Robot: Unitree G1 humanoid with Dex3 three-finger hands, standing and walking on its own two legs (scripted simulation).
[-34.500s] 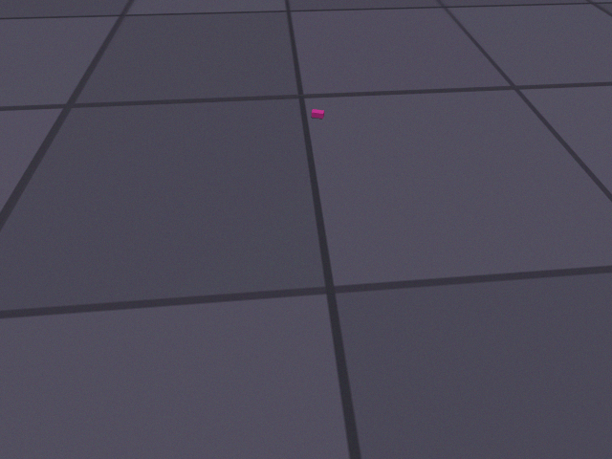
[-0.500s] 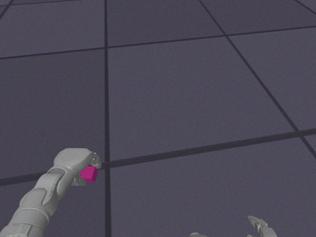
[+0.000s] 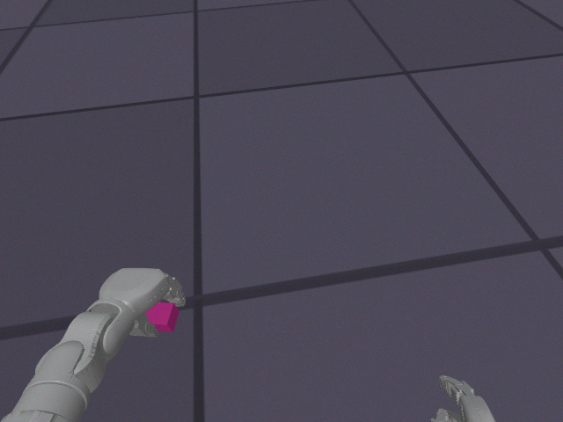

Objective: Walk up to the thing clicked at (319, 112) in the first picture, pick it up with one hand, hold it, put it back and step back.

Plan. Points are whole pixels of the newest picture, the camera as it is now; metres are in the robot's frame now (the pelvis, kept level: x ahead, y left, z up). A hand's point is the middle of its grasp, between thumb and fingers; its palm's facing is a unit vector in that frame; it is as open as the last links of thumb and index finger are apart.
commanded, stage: hold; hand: left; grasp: from above
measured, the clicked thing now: (153, 316) +0.31 +0.22 -0.07
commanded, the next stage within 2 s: crouch in 1.12 s
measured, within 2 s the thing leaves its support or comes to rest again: neither
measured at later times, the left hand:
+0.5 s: hand (142, 321) +0.28 +0.21 -0.02, palm faces -0.47 +0.00 -0.88, open 6.7 cm
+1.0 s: hand (143, 317) +0.29 +0.21 -0.01, palm faces -0.48 +0.00 -0.88, open 6.6 cm
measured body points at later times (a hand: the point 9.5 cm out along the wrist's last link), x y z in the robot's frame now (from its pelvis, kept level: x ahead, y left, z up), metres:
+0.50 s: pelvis -0.01 +0.00 +0.01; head +0.01 -0.02 +0.46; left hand +0.30 +0.21 +0.03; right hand +0.14 -0.26 -0.11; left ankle +0.02 +0.12 -0.71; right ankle +0.03 -0.14 -0.71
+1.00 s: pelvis +0.00 -0.01 +0.01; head +0.02 -0.03 +0.46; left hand +0.31 +0.21 +0.04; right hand +0.16 -0.26 -0.10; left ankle +0.02 +0.12 -0.71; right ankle +0.03 -0.14 -0.71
